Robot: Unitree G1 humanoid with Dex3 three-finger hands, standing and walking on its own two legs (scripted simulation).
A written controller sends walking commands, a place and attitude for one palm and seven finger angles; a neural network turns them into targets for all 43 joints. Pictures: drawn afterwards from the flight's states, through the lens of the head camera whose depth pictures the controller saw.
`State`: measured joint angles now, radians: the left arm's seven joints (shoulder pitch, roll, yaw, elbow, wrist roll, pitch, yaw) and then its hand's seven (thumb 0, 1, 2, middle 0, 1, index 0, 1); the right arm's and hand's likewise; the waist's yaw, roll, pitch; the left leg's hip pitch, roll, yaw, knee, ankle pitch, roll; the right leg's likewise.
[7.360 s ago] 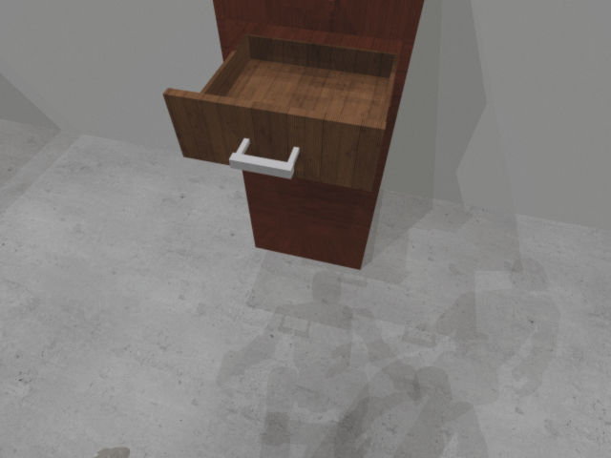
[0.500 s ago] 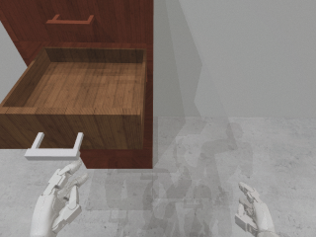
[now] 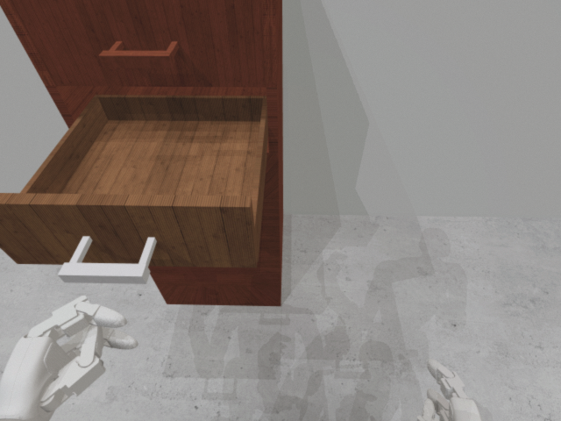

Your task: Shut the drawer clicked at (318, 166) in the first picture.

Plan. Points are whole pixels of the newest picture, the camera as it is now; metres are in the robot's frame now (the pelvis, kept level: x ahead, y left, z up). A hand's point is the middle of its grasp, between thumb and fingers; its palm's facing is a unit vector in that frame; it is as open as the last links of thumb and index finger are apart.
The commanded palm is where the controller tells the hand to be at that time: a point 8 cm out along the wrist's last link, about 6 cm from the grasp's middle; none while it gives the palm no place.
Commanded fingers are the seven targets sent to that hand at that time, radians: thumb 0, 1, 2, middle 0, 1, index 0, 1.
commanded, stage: raise the hand and make a fist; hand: left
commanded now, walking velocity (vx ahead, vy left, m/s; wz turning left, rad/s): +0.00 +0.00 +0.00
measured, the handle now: (111, 259) +0.31 +0.26 +0.08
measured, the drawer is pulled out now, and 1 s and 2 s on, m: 0.30 0.30 0.30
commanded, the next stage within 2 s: bring the fist close to the handle in 1.08 s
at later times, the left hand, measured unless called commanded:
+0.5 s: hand (72, 363) +0.15 +0.21 +0.15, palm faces +0.05 -0.99 -0.10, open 3.1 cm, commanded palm +0.10 +0.26 +0.16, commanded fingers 0.00 0.90 0.90 -1.40 -1.60 -1.40 -1.60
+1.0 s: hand (58, 361) +0.15 +0.20 +0.17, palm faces +0.10 -0.98 -0.16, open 3.2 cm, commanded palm +0.09 +0.25 +0.19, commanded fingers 0.00 0.90 0.90 -1.40 -1.60 -1.40 -1.60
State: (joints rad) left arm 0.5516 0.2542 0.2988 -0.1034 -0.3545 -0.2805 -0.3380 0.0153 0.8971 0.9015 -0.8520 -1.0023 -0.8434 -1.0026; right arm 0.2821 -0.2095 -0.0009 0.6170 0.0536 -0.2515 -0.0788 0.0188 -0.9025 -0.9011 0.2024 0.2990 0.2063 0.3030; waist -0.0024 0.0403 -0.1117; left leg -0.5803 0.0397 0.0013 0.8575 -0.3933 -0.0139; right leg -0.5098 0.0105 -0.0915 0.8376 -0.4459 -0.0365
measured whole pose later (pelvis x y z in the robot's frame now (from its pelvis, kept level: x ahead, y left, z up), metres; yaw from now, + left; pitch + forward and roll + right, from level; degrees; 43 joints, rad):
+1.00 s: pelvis +0.01 -0.01 +0.02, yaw +1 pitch -2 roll -1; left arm 0.64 0.30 0.31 -0.49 -0.35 -0.01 -0.28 0.02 0.89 0.90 -1.40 -1.60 -1.40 -1.60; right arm 0.24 -0.25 0.06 0.62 0.09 -0.40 -0.09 0.02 -0.90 -0.90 0.20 0.30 0.20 0.30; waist 0.07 0.08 -0.10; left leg -0.31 0.04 -0.01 0.66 -0.33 -0.02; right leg -0.23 0.02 -0.10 0.62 -0.37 -0.04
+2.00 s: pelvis +0.01 +0.02 +0.01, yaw +1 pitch +4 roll -1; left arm 0.50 0.21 0.20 -0.21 -0.28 -0.21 -0.26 0.02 0.90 0.90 -1.40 -1.60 -1.40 -1.60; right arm 0.23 -0.23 0.03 0.62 0.04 -0.32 -0.06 0.02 -0.90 -0.90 0.20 0.30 0.21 0.30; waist 0.02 0.04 -0.08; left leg -0.48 0.00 0.00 0.78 -0.37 0.02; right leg -0.40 -0.02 -0.09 0.74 -0.41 0.00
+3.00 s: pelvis +0.01 +0.01 +0.00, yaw +1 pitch +7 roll -1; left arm 0.32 0.24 0.22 -0.02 -0.30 -0.28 -0.28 0.01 0.89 0.91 -1.40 -1.60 -1.40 -1.60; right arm 0.23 -0.26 0.03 0.59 0.04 -0.22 -0.07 0.02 -0.90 -0.90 0.20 0.30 0.21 0.30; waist 0.00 0.06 -0.10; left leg -0.58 0.02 -0.01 0.84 -0.39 0.00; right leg -0.50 0.00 -0.10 0.82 -0.45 -0.03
